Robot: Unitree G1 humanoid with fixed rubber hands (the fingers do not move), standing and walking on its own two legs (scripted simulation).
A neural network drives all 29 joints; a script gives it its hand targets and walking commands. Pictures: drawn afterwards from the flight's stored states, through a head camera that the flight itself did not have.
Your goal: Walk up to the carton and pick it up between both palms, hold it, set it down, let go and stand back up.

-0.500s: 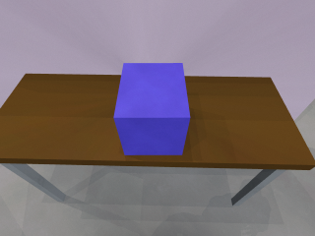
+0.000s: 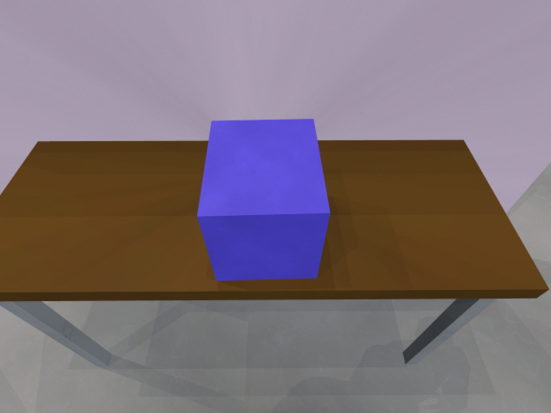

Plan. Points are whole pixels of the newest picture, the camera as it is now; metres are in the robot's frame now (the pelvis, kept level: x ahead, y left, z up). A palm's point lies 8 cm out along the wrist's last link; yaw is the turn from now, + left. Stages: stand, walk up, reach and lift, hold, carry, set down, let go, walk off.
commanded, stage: walk up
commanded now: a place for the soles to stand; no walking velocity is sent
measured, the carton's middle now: (264, 200) +0.49 +0.04 -0.01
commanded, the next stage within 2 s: reach and lift in 0.78 s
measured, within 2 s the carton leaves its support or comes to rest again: neither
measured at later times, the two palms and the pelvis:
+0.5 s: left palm out of the picture +0.06 +0.24 -0.13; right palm out of the picture +0.00 -0.24 -0.15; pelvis +0.01 +0.01 +0.00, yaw -4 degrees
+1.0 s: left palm (139, 390) +0.17 +0.23 -0.13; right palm out of the picture +0.14 -0.25 -0.14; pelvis -0.02 +0.00 -0.04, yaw +0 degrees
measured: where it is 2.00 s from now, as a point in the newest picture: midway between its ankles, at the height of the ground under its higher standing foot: outside the picture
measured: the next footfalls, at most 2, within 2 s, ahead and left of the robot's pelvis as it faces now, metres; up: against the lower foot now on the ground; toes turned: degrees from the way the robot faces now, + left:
none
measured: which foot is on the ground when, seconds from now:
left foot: down 0.00-1.00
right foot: down 0.00-1.00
